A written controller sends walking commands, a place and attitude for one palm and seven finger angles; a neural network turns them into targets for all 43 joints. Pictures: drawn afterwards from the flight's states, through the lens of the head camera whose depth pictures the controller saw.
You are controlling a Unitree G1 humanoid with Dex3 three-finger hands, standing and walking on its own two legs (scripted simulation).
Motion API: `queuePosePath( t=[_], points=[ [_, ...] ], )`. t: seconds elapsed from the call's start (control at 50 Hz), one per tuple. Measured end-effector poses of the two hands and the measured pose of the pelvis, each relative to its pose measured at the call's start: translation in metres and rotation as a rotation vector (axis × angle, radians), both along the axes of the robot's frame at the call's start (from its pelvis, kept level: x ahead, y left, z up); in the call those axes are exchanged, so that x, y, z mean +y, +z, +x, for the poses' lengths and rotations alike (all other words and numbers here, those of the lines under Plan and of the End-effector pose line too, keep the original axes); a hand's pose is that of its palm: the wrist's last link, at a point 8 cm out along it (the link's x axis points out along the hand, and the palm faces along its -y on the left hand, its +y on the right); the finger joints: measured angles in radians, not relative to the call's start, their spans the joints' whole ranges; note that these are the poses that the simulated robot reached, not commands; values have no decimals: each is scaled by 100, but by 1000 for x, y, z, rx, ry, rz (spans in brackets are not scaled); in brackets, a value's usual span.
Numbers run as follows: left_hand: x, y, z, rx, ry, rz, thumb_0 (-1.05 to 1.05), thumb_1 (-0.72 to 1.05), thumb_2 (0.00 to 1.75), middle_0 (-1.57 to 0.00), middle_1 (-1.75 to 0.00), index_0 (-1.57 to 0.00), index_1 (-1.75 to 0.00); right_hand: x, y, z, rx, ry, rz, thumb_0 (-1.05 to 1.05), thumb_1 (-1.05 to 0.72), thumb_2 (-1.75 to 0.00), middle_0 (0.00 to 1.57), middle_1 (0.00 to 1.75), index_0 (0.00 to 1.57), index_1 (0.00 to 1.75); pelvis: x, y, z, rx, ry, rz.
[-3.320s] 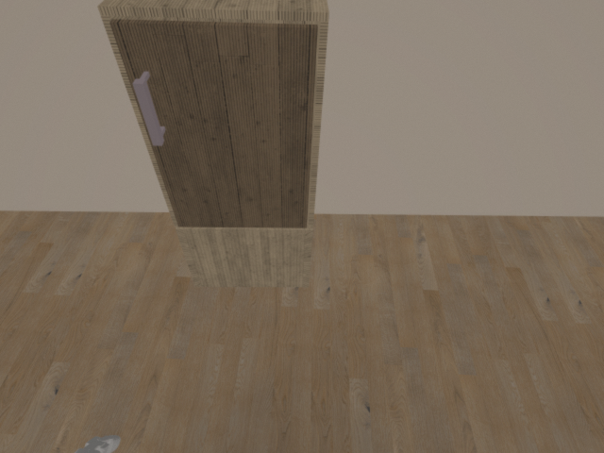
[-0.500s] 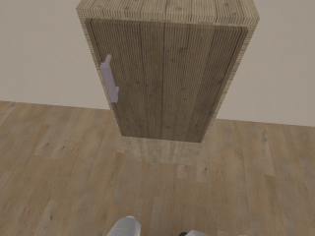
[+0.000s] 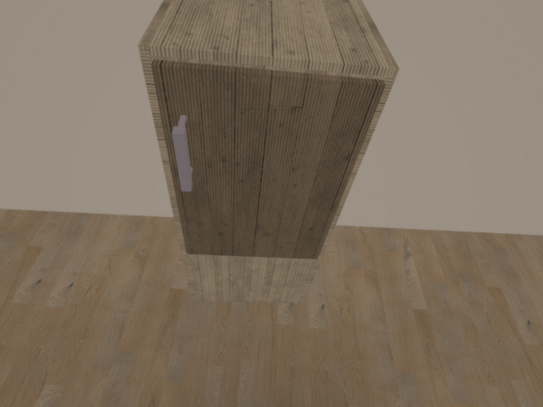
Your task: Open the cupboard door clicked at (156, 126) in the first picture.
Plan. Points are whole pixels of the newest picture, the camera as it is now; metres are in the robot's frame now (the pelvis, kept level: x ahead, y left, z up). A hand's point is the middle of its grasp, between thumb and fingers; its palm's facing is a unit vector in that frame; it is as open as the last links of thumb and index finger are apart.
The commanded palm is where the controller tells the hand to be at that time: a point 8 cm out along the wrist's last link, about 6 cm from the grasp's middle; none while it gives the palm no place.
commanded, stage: come to a stop and stand still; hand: left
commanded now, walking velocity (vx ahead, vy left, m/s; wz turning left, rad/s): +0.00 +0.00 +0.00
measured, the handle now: (184, 154) +0.56 +0.19 +0.02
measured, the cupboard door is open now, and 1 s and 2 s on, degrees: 0 0 0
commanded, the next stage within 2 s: look again from close up in 0.62 s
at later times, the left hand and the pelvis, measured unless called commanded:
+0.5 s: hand out of the picture -0.05 +0.08 -0.19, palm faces +0.09 -0.98 -0.16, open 7.3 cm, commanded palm none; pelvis -0.03 -0.07 -0.01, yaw +1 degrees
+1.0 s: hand out of the picture -0.04 +0.12 -0.18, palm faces +0.04 -0.98 -0.21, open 7.4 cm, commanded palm none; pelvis -0.04 -0.05 -0.01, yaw +1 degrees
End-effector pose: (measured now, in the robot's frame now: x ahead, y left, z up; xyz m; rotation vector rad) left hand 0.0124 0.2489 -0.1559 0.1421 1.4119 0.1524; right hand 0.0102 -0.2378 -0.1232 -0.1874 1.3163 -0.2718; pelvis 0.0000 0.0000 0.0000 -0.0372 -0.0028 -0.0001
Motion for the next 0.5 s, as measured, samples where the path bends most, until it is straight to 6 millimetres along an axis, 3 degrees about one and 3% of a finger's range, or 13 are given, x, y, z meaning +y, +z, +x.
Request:
queuePosePath(
  t=[0.12,0.2,0.34,0.5],
  points=[
    [-38,5,7,-93,-33,36,1,91,90,-20,-29,-19,-30,-28,-29,-64,113,-60,73,0,-90,-90,20,30,20,30,-32,-11,-18,-11,2,54],
    [-66,17,-3,-118,-19,55,1,92,90,-20,-29,-20,-30,-39,-39,-86,170,-58,129,0,-91,-90,20,30,20,30,-48,-8,-22,-26,16,51],
    [-92,16,-27,-88,13,46,1,94,90,-20,-30,-20,-30,-43,-41,-83,163,-29,165,0,-91,-90,20,30,20,30,-68,-6,-27,-22,22,37],
    [-118,-3,-66,21,70,-30,1,93,90,-20,-30,-20,-30,-37,-36,-58,131,25,143,0,-91,-90,20,30,20,30,-74,-9,-30,-17,24,30]
  ],
)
